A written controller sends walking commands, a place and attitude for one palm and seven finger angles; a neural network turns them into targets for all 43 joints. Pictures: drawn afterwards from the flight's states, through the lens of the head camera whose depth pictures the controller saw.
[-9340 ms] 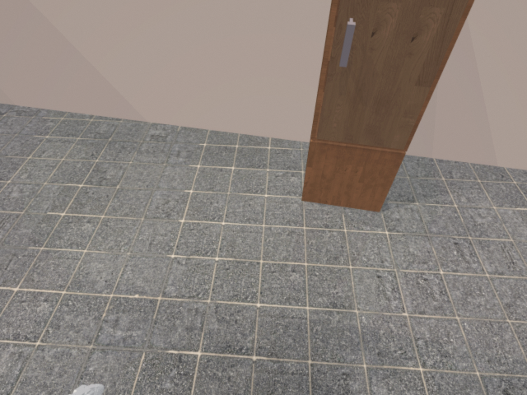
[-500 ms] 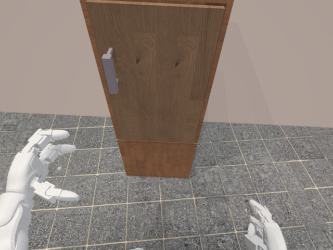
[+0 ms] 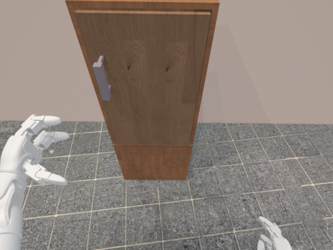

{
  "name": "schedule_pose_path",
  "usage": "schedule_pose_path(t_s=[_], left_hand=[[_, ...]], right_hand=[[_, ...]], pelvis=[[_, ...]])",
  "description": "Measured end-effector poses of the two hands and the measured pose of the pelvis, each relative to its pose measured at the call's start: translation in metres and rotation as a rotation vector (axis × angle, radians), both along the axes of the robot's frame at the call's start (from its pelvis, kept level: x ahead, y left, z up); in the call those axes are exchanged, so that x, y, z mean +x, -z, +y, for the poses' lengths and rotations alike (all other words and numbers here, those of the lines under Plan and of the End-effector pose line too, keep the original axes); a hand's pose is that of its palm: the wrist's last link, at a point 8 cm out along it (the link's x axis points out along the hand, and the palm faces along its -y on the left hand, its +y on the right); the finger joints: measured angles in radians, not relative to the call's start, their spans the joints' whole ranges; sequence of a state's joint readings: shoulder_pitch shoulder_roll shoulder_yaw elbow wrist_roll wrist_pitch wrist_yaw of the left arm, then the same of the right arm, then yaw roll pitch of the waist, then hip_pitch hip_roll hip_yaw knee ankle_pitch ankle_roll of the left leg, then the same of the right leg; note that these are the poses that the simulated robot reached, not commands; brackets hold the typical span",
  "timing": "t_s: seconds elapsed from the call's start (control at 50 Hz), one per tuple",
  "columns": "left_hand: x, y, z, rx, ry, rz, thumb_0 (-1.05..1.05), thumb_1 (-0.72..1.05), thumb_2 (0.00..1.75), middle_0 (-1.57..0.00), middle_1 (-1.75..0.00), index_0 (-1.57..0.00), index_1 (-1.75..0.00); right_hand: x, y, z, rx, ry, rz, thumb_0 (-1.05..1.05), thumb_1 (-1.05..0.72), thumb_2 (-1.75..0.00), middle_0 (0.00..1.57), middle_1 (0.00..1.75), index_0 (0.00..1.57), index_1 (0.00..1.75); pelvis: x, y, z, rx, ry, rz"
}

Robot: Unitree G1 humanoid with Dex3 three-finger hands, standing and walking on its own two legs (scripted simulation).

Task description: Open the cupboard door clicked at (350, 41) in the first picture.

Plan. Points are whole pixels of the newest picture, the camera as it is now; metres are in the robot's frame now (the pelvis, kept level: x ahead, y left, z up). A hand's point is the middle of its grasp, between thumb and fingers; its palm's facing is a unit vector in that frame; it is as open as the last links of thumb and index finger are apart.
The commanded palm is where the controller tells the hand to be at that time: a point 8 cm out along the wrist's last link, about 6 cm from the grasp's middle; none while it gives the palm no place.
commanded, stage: raise the hand with hooked fingers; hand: left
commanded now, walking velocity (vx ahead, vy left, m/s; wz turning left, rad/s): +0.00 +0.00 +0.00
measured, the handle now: (103, 78) +0.59 +0.24 +0.08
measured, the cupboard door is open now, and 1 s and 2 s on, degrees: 0 0 0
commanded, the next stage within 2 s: move the hooked fingers beside the handle in 0.30 s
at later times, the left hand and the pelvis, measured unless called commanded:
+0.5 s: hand (55, 152) +0.29 +0.27 +0.10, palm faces +0.09 -1.00 -0.01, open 14.0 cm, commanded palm +0.27 +0.31 +0.10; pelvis -0.01 -0.01 +0.00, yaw +0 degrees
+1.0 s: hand (66, 123) +0.38 +0.28 +0.10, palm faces +0.07 -1.00 +0.00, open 14.0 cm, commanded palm +0.35 +0.33 +0.10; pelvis -0.01 +0.00 -0.01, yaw -1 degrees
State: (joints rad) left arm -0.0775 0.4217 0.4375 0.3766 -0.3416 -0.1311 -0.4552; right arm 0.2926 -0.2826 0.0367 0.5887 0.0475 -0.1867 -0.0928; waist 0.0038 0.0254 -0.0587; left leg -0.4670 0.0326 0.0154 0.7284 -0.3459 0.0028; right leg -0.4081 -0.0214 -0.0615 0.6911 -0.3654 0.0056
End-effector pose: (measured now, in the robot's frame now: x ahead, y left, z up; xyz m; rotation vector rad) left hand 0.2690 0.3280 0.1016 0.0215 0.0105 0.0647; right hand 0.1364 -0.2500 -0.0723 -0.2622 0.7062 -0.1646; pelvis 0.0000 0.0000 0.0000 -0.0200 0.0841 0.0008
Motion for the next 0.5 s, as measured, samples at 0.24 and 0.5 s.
schedule_pose_path(t_s=[0.24, 0.5], left_hand=[[-0.004, 0.003, -0.011, -0.005, -0.02, -0.009, -0.01, -0.5, 0.3, -0.3, -1.2, -0.3, -1.2], [-0.004, 0.0, -0.01, -0.008, -0.029, -0.009, -0.01, -0.5, 0.3, -0.3, -1.2, -0.3, -1.2]], right_hand=[[0.001, 0.002, -0.004, 0.013, 0.004, -0.006, 0.01, -0.9, -0.9, 0.21, 0.3, 0.21, 0.3], [0.011, 0.002, 0.001, 0.028, -0.022, -0.032, 0.01, -0.9, -0.9, 0.21, 0.3, 0.21, 0.3]], pelvis=[[-0.002, 0.0, -0.008, 0.005, 0.003, -0.005], [-0.005, 0.001, -0.011, 0.007, -0.004, -0.009]])
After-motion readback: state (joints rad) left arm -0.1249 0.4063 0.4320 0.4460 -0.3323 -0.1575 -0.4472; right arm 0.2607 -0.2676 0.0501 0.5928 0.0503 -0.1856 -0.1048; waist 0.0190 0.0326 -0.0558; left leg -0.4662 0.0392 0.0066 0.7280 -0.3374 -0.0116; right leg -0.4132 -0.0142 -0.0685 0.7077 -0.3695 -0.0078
